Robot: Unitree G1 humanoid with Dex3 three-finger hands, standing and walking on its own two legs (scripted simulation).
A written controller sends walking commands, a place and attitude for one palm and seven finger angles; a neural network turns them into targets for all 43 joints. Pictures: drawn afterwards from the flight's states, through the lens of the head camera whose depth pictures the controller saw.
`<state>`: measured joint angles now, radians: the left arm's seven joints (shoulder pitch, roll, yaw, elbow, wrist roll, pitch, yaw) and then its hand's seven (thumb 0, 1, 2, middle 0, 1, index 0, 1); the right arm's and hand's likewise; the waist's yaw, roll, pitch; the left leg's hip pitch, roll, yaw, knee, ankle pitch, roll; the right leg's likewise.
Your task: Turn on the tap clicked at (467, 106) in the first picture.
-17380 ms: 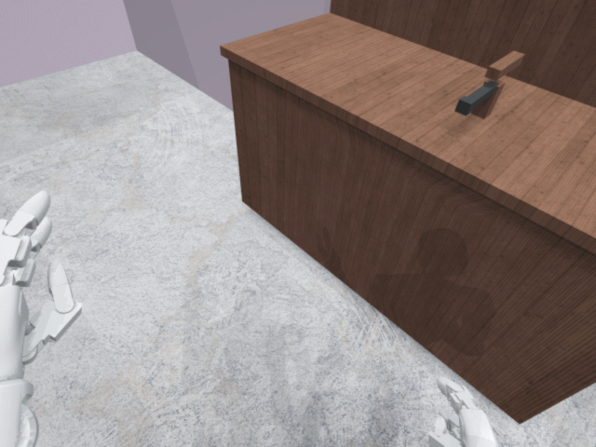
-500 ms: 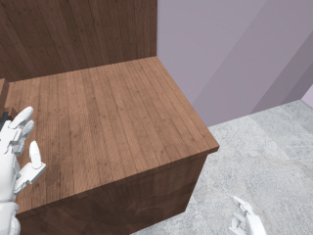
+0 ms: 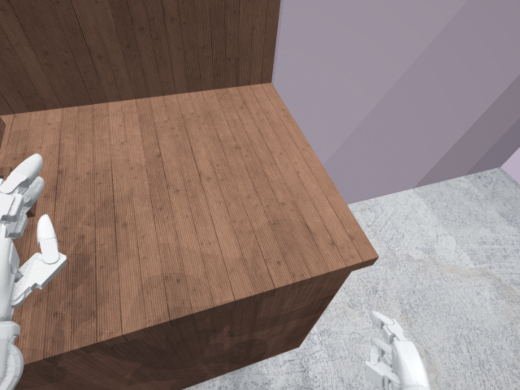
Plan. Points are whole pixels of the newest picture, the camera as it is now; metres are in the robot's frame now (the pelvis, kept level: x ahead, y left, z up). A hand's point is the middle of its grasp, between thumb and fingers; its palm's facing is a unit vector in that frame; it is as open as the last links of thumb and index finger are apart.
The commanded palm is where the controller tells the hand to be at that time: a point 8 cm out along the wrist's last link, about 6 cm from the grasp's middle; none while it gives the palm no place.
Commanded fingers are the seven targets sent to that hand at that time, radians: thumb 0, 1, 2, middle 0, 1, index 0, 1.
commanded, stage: come to a stop and stand still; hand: left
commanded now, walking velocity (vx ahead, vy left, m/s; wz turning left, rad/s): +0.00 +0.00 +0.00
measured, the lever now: out of the picture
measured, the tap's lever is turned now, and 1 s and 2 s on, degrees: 0 0 0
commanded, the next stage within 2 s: look again from close up in 0.06 s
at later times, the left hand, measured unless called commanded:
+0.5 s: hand (59, 256) +0.22 +0.25 +0.16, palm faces +0.39 -0.85 -0.35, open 7.4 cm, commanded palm +0.16 +0.28 +0.17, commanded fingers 0.00 0.90 0.90 -0.20 -0.30 -0.20 -0.30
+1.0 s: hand (30, 309) +0.16 +0.24 +0.16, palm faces +0.34 -0.81 -0.47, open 7.4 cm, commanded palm +0.10 +0.28 +0.17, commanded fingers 0.00 0.90 0.90 -0.20 -0.30 -0.20 -0.30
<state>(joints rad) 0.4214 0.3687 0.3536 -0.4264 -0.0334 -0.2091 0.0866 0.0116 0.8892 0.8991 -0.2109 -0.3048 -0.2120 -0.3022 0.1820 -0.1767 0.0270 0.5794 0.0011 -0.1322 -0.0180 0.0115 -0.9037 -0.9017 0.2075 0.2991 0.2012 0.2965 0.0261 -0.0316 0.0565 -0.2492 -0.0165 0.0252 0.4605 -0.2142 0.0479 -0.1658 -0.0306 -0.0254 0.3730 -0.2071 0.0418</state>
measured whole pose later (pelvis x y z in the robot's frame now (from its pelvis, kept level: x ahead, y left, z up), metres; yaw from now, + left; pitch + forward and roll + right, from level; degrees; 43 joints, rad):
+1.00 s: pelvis -0.05 +0.00 -0.01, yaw +1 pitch +1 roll -2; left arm 0.50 0.41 0.41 -0.61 -0.04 -0.30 0.10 0.01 0.89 0.90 -0.21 -0.31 -0.21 -0.30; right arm 0.15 -0.21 0.00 0.51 0.00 -0.11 -0.04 0.01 -0.90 -0.90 0.21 0.30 0.20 0.30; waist 0.03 0.00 0.13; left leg -0.42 -0.01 0.01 0.60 -0.20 0.05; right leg -0.33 -0.03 -0.04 0.52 -0.20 0.04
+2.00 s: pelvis -0.22 +0.05 -0.02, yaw -1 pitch +0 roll -1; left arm 0.54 0.48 0.43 -0.61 -0.03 -0.24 0.07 0.01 0.89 0.90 -0.21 -0.31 -0.21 -0.30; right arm 0.30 -0.19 -0.02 0.57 0.01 -0.10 0.01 0.01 -0.90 -0.90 0.21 0.30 0.20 0.30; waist -0.02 0.00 0.02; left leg -0.47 -0.04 0.00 0.70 -0.35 0.06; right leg -0.27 0.03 -0.06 0.62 -0.41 -0.07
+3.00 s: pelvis -0.15 +0.12 +0.00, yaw +0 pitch +0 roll -1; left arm 0.46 0.42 0.42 -0.55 -0.05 -0.21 0.14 0.01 0.89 0.90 -0.21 -0.30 -0.21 -0.30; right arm 0.16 -0.17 0.01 0.56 0.02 -0.11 0.00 0.01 -0.91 -0.90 0.21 0.30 0.20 0.30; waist 0.00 0.01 0.06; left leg -0.25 0.04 0.04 0.52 -0.27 0.00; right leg -0.19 -0.01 -0.07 0.45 -0.26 0.00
